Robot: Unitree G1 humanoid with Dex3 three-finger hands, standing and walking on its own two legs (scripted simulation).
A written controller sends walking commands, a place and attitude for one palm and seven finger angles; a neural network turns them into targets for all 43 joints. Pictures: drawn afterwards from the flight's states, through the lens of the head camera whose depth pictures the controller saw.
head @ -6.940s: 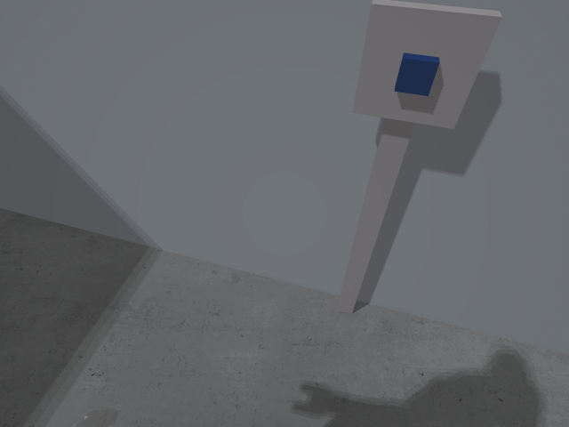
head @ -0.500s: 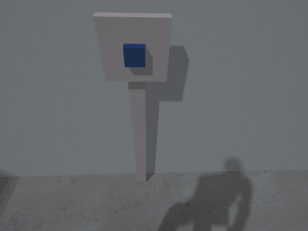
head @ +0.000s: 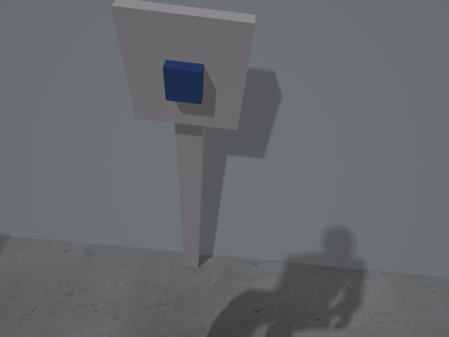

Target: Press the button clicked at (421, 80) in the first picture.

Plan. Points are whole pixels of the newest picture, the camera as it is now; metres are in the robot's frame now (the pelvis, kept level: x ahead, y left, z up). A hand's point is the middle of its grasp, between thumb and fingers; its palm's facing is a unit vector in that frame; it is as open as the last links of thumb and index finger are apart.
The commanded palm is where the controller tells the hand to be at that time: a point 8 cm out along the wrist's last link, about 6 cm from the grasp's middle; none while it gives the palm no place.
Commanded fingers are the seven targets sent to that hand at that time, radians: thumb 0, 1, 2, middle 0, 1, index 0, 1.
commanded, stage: shuffle to correct the standing spot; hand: left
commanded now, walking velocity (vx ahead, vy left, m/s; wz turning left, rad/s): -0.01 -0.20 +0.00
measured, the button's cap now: (184, 81) +0.46 +0.12 +0.21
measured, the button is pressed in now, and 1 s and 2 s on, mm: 0 0 0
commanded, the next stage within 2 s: come to a stop and stand still in 0.50 s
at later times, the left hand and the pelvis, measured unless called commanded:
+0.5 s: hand out of the picture +0.09 +0.08 -0.16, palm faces +0.01 -0.97 -0.23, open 7.4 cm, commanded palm none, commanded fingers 0.00 0.90 0.90 -0.20 -0.30 -0.20 -0.30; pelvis +0.03 -0.11 +0.00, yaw +1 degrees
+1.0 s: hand out of the picture -0.03 +0.02 -0.16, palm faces +0.06 -0.98 -0.18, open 7.3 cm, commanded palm none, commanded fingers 0.00 0.90 0.90 -0.20 -0.30 -0.20 -0.30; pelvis -0.02 -0.14 +0.01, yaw +2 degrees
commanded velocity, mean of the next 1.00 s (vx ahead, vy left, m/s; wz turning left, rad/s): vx -0.03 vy -0.03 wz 0.00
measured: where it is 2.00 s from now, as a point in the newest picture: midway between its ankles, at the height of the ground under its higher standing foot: outside the picture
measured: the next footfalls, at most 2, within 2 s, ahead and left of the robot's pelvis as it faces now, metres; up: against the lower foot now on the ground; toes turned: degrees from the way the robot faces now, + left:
right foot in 0.36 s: +0.09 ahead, -0.24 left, +0.00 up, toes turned -5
left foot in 0.62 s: +0.05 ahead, -0.05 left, +0.00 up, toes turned +5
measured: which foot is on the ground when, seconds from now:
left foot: down 0.00-0.36, up 0.38-0.60, down 0.62-1.00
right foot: up 0.00-0.34, down 0.36-0.62, up 0.64-0.86, down 0.88-1.00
